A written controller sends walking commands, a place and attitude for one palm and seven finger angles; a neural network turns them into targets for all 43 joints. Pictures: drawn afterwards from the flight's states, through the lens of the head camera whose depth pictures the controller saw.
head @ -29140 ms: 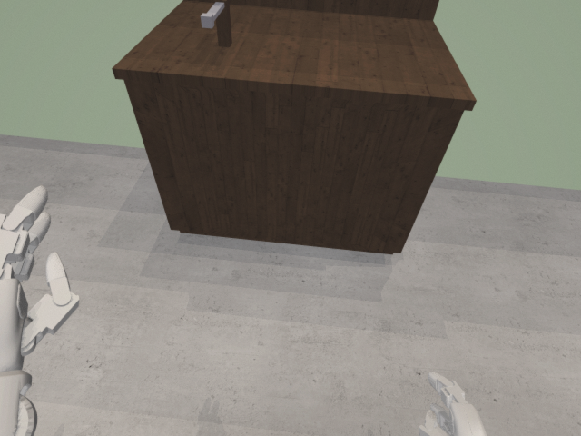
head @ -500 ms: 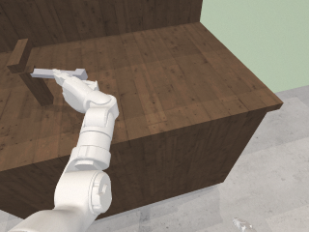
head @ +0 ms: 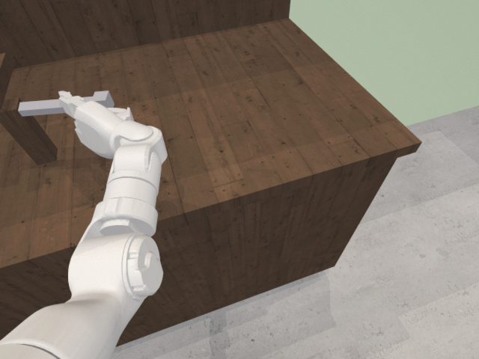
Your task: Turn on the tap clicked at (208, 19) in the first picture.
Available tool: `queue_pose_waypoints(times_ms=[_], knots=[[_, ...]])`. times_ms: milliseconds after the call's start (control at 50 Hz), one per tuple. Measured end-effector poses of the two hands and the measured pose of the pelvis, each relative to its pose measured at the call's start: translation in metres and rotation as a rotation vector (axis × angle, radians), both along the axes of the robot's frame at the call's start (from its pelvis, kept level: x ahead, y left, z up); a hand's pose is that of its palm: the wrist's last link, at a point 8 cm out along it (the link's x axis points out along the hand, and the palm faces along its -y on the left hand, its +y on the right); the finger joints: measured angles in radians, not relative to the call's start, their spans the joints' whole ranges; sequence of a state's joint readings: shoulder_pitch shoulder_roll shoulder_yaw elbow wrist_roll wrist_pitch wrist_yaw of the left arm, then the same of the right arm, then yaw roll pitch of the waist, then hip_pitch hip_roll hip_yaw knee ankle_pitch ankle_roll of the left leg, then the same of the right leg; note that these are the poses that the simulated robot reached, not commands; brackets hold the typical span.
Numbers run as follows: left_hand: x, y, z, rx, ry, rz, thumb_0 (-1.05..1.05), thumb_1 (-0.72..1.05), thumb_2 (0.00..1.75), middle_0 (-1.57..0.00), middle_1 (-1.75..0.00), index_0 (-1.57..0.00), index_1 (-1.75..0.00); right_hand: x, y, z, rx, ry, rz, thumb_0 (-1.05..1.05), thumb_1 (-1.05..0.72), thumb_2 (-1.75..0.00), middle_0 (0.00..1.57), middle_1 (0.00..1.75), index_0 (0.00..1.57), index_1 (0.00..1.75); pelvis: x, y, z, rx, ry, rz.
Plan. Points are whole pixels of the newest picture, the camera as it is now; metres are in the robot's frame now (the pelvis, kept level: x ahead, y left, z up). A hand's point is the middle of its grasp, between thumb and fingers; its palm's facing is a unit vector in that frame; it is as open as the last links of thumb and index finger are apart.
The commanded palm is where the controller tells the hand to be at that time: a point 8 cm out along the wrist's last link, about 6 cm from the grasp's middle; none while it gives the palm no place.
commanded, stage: lift the hand up off the lever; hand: left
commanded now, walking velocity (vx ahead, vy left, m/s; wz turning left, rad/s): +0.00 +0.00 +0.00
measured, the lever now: (103, 102) +0.51 +0.23 +0.17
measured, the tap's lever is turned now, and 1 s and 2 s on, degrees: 76 76 76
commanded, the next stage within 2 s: none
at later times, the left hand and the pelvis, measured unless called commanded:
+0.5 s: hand (120, 113) +0.46 +0.19 +0.18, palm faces +0.80 -0.59 -0.11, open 7.8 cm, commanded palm +0.41 +0.21 +0.19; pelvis +0.00 +0.01 +0.01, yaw +0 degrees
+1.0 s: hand (119, 106) +0.45 +0.18 +0.20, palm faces +0.79 -0.60 -0.10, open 7.8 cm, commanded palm +0.39 +0.20 +0.21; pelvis +0.01 +0.00 +0.01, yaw +0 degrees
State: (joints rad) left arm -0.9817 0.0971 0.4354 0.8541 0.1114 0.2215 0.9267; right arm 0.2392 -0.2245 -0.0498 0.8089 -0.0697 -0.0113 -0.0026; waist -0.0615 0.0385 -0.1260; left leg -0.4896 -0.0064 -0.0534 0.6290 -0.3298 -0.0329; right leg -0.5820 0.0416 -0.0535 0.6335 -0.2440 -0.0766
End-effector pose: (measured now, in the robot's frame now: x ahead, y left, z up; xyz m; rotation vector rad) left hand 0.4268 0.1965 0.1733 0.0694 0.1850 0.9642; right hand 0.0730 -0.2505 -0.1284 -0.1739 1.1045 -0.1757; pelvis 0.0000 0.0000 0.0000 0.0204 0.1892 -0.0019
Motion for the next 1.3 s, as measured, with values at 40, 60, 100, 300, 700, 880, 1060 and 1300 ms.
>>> queue_pose_waypoints(times_ms=[40, 60, 100, 300, 700, 880, 1060, 1300], knots=[[0.0, 0.001, 0.0, -0.003, -0.008, 0.0, 0.02, 0.89, 0.9, -0.15, -0.16, -0.14, -0.15, -0.006, 0.0, 0.0, 0.002, 0.01, -0.01, 0.0, -0.91, -0.9, 0.2, 0.29, 0.2, 0.3, 0.0, 0.001, 0.001, -0.001, -0.002, -0.004], [-0.001, 0.001, 0.0, -0.004, -0.011, 0.001, 0.02, 0.89, 0.9, -0.16, -0.16, -0.14, -0.15, -0.008, 0.0, 0.0, 0.003, 0.013, -0.013, 0.0, -0.91, -0.9, 0.2, 0.29, 0.2, 0.3, 0.001, 0.001, 0.001, -0.001, -0.004, -0.006], [-0.003, 0.003, 0.0, -0.006, -0.012, 0.002, 0.02, 0.89, 0.9, -0.16, -0.16, -0.14, -0.15, -0.011, 0.001, 0.0, 0.005, 0.018, -0.019, 0.0, -0.91, -0.9, 0.2, 0.29, 0.2, 0.3, 0.001, 0.002, 0.001, -0.002, -0.008, -0.008], [-0.01, 0.008, 0.009, -0.007, -0.025, -0.004, 0.02, 0.9, 0.9, -0.15, -0.15, -0.15, -0.15, 0.0, 0.007, 0.005, 0.006, -0.02, -0.004, 0.01, -0.91, -0.9, 0.2, 0.29, 0.2, 0.3, 0.001, 0.006, 0.004, -0.006, -0.034, -0.006], [-0.023, 0.005, 0.029, 0.002, -0.035, -0.028, 0.02, 0.9, 0.9, -0.15, -0.15, -0.15, -0.15, 0.057, 0.023, 0.017, 0.024, -0.143, 0.073, 0.0, -0.91, -0.9, 0.2, 0.29, 0.2, 0.3, 0.004, 0.008, 0.007, -0.004, -0.066, 0.005], [-0.027, -0.005, 0.034, -0.021, -0.039, -0.041, 0.02, 0.9, 0.9, -0.15, -0.15, -0.15, -0.15, 0.059, 0.022, 0.018, 0.029, -0.141, 0.068, 0.01, -0.91, -0.9, 0.2, 0.29, 0.2, 0.3, 0.006, 0.007, 0.009, -0.003, -0.08, 0.001], [-0.034, -0.005, 0.042, -0.013, -0.04, -0.033, 0.02, 0.9, 0.9, -0.15, -0.15, -0.15, -0.15, 0.063, 0.019, 0.02, 0.03, -0.156, 0.063, 0.01, -0.91, -0.9, 0.2, 0.29, 0.2, 0.3, 0.005, 0.003, 0.011, -0.001, -0.098, 0.0], [-0.041, 0.003, 0.052, -0.016, -0.046, -0.026, 0.02, 0.9, 0.9, -0.15, -0.15, -0.15, -0.15, 0.071, 0.016, 0.026, 0.021, -0.184, 0.068, 0.01, -0.91, -0.9, 0.2, 0.29, 0.2, 0.3, 0.001, 0.0, 0.013, -0.001, -0.113, 0.006]])
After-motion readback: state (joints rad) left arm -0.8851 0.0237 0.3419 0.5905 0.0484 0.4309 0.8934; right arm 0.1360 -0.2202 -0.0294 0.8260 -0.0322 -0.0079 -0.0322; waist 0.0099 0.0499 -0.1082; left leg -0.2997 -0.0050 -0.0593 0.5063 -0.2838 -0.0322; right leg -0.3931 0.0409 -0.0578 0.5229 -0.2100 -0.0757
